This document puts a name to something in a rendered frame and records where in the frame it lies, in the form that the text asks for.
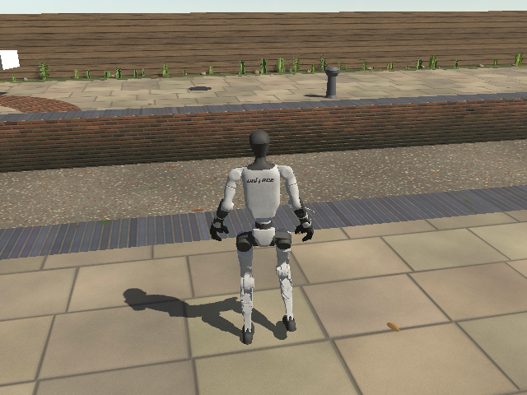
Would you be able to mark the humanoid robot head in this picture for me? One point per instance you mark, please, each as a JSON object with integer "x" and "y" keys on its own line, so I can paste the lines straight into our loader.
{"x": 259, "y": 143}

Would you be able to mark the right robot forearm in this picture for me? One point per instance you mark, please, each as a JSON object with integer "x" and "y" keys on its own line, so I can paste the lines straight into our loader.
{"x": 302, "y": 215}

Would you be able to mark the robot right upper arm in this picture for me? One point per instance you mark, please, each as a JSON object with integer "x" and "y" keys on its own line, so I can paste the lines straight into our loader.
{"x": 287, "y": 173}

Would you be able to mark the robot torso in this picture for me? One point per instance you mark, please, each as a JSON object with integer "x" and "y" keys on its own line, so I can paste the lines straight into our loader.
{"x": 262, "y": 199}

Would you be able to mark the robot left hand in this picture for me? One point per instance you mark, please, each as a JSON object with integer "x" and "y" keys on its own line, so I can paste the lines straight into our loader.
{"x": 214, "y": 230}

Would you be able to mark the left robot forearm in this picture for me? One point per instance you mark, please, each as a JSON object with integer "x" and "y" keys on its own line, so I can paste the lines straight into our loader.
{"x": 220, "y": 216}

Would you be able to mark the robot left upper arm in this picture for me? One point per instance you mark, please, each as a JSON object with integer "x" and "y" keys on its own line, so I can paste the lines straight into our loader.
{"x": 230, "y": 188}

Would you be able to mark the robot right hand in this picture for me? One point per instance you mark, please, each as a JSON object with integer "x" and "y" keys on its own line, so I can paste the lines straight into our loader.
{"x": 308, "y": 230}

